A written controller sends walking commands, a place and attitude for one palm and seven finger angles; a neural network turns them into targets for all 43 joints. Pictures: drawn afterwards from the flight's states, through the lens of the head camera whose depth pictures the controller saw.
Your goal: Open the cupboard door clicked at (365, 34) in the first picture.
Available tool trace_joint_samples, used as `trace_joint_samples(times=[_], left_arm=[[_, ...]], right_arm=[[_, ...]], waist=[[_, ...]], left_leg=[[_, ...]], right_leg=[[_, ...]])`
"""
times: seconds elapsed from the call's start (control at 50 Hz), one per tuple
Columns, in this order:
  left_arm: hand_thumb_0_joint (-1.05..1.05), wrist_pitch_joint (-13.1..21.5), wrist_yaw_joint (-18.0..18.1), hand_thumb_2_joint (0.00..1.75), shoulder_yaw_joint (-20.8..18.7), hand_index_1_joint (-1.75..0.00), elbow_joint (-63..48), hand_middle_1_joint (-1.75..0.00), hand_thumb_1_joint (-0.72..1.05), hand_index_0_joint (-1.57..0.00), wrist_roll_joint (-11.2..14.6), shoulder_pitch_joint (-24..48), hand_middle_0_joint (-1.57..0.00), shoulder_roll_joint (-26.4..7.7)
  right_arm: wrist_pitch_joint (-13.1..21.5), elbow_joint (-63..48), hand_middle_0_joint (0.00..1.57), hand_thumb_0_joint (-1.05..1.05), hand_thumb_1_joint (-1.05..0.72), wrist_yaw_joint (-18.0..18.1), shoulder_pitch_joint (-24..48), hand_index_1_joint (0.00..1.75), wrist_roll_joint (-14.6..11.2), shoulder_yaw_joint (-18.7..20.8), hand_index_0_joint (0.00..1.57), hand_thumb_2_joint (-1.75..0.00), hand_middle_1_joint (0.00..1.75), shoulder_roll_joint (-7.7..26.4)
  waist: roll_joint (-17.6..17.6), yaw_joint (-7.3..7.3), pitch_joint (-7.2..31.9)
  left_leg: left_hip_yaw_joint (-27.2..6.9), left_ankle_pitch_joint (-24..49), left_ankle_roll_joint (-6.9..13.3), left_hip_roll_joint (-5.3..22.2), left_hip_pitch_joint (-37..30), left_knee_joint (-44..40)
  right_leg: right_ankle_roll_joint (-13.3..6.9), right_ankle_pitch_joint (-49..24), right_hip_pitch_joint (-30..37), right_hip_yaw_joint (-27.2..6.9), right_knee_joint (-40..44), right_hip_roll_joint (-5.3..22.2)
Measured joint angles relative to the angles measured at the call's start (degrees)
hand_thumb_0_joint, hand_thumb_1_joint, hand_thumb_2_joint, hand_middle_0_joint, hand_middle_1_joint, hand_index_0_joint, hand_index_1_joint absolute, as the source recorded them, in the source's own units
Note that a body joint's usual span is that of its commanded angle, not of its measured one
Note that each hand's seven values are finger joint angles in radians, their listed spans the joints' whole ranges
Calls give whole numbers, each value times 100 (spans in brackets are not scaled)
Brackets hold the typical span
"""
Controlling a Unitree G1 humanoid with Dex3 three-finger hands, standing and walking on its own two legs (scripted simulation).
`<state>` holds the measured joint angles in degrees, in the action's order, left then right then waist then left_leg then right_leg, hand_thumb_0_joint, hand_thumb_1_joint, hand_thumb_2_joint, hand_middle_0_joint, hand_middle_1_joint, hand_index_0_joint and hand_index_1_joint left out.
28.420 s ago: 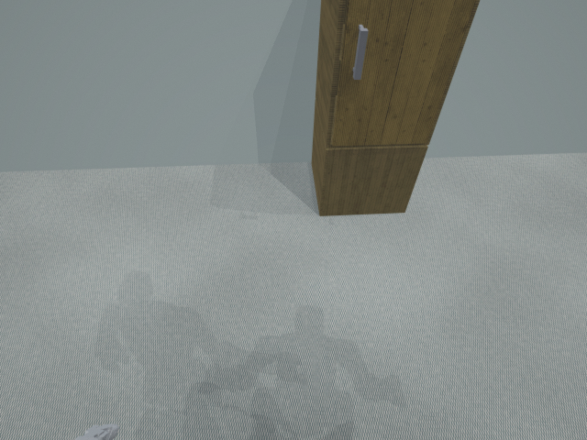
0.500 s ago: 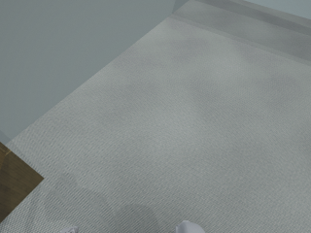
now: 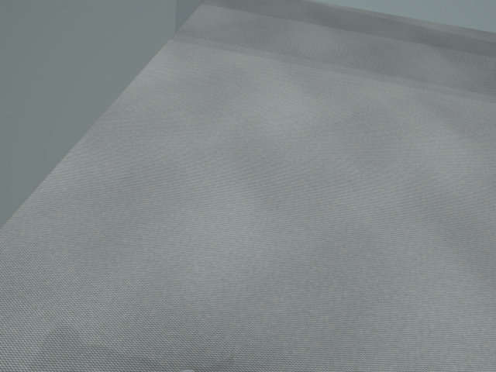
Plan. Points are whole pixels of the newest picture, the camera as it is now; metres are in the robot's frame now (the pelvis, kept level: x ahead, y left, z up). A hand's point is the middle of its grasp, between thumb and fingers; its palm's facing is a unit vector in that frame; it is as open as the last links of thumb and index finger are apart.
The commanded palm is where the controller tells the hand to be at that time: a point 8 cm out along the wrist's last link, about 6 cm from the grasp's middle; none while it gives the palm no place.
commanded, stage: walk to a spot facing it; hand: left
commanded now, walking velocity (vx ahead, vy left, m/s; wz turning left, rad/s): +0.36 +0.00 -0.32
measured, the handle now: out of the picture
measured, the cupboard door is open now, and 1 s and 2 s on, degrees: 40 40 40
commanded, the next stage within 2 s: turn to face it in 0.56 s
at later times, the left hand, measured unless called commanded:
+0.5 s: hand (194, 274) +0.33 +0.12 -0.16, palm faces -0.13 -0.97 -0.18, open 7.3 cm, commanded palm none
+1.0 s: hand (219, 198) +0.53 +0.09 -0.15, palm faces -0.01 -0.98 -0.19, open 7.4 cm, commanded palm none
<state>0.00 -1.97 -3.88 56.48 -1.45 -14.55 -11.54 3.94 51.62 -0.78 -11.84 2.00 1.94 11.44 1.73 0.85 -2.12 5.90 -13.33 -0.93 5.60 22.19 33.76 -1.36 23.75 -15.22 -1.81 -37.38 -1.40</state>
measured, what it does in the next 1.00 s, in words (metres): walks ahead: right foot, then left foot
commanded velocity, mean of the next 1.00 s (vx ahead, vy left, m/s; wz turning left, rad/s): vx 0.21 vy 0.00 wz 0.07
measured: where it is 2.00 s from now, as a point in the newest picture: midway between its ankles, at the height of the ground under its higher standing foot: (275, 284)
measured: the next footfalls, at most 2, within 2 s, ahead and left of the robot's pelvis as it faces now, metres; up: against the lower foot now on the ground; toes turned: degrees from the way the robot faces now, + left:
right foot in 0.32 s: +0.25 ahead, -0.15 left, +0.00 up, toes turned -12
left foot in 0.64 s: +0.44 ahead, +0.07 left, +0.00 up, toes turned -2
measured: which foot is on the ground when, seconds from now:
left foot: down 0.00-0.32, up 0.34-0.62, down 0.64-0.88, up 0.90-1.00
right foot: up 0.00-0.30, down 0.32-0.64, up 0.66-0.86, down 0.88-1.00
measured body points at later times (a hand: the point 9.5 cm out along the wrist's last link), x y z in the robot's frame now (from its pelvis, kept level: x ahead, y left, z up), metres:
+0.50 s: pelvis +0.22 -0.05 +0.01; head +0.26 -0.04 +0.46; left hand +0.33 +0.17 -0.14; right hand +0.18 -0.29 -0.14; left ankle +0.24 +0.09 -0.67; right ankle +0.21 -0.14 -0.73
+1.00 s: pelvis +0.42 -0.08 +0.01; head +0.45 -0.08 +0.46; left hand +0.53 +0.14 -0.14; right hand +0.41 -0.33 -0.15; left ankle +0.39 +0.05 -0.68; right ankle +0.40 -0.20 -0.73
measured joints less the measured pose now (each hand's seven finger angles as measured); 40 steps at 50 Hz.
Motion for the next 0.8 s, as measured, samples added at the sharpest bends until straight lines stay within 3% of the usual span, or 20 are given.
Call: trace_joint_samples(times=[0.06, 0.12, 0.18, 0.3, 0.34, 0.38, 0.4, 0.44, 0.52, 0.6, 0.64, 0.68, 0.72, 0.76, 0.8], left_arm=[[1, -46, -5, 90, -56, -29, 134, -30, 92, -20, -45, 75, -20, -107], [1, -26, -43, 90, -81, -29, 94, -30, 92, -20, -68, 327, -20, -149], [1, -17, -82, 90, -37, -29, -33, -30, 92, -20, -59, 557, -20, -94], [1, 31, -128, 90, 13, -29, -174, -30, 92, -20, -63, 974, -19, -72], [1, 194, -96, 90, 4, -29, -248, -30, 91, -20, -63, 1029, -20, -135], [1, 283, -3, 90, -9, -29, -232, -30, 91, -20, 8, 1020, -20, -56], [0, 287, 47, 90, -3, -29, -211, -30, 91, -20, 22, 952, -20, -24], [0, 268, 131, 90, 12, -29, -116, -30, 91, -20, 18, 745, -20, 20], [0, 252, 188, 90, -23, -29, 186, -30, 93, -20, 2, 308, -20, 13], [0, 235, 123, 90, -9, -29, 462, -30, 94, -20, 19, -48, -20, -28], [0, 195, 111, 90, 0, -29, 522, -30, 93, -20, 35, -278, -20, 11], [0, 102, 123, 90, 0, -29, 610, -30, 93, -20, 30, -349, -20, -43], [1, 39, 135, 90, 3, -29, 663, -30, 93, -20, 6, -255, -20, -81], [1, 28, 131, 90, 11, -29, 604, -30, 92, -20, 2, -38, -20, -78], [1, 61, 134, 90, 47, -29, 464, -30, 92, -20, 12, 186, -20, -11]], right_arm=[[75, 35, 20, 0, -91, 59, -132, 30, 59, -65, 20, -90, 30, -186], [121, 224, 20, 0, -92, 136, -407, 30, 48, -88, 20, -90, 30, -323], [92, 475, 21, 0, -93, 140, -664, 30, 34, -64, 20, -90, 30, -270], [-103, 855, 20, 0, -92, 80, -1198, 30, 20, -43, 20, -90, 30, -136], [-195, 999, 20, 0, -92, 51, -1378, 30, -58, -55, 20, -90, 30, -153], [-347, 1163, 20, 0, -92, 37, -1197, 30, -95, -17, 20, -90, 30, -85], [-386, 1194, 20, 0, -92, 39, -1074, 30, -94, 10, 20, -90, 30, -64], [-405, 1146, 20, 1, -92, 39, -818, 30, -72, 49, 20, -90, 30, -61], [-316, 823, 20, 1, -92, -17, -373, 30, -58, 76, 20, -90, 30, -153], [-152, 598, 20, 0, -91, -56, -27, 30, -49, 50, 20, -90, 30, -189], [-20, 502, 20, 0, -91, -41, 62, 30, -21, 30, 20, -90, 30, -128], [38, 455, 20, 0, -91, 17, 148, 30, 28, 5, 20, -90, 30, -209], [58, 414, 20, 0, -91, 67, 81, 30, 33, -29, 20, -90, 30, -289], [64, 474, 20, -1, -92, 136, -48, 30, 12, -41, 20, -90, 30, -339], [16, 592, 20, -1, -94, 201, -161, 30, -12, -8, 20, -90, 30, -267]], waist=[[129, 23, 29], [147, -30, -15], [24, -42, -65], [-146, 174, -193], [-3, 165, -178], [-128, 140, -300], [-162, 149, -317], [-149, 171, -269], [15, 123, -96], [53, -16, -50], [-42, -89, 11], [77, -84, 26], [118, -51, 44], [89, -41, 15], [-18, -27, -26]], left_leg=[[162, -316, 109, -13, -219, 119], [268, -253, -5, -22, -694, -451], [415, -229, -25, 38, -1170, -964], [651, -817, -300, 234, -1819, -857], [606, -1338, -256, 248, -1472, 426], [127, -1598, -168, 240, -793, 2169], [-15, -1502, -148, 224, -465, 2707], [-98, -1235, -158, 243, 55, 2944], [-51, -663, -185, 256, 504, 1738], [50, 63, -177, 121, 263, 207], [50, 315, -18, 98, 36, -241], [185, 74, 101, 56, 18, 140], [226, -134, 110, -4, -139, 105], [155, -79, 36, -80, -361, -197], [26, -29, 42, -126, -556, -455]], right_leg=[[-36, 167, -763, 135, -2116, 105], [39, -342, -1378, 325, -2858, 323], [62, -615, -1581, 517, -1968, 470], [-78, -964, -1074, 886, 127, 374], [-269, -1038, -819, 776, 360, 418], [-221, -891, -718, 817, 54, 301], [-197, -818, -582, 829, 115, 243], [-146, -813, -275, 809, 455, 151], [-129, -869, 249, 652, 1113, 65], [-13, -569, 687, 518, 1199, 46], [18, -156, 624, 460, 636, 17], [-29, 396, 126, 359, -855, 85], [-2, 372, -440, 400, -2125, 156], [98, 207, -769, 506, -2324, 288], [178, 108, -798, 597, -1583, 384]])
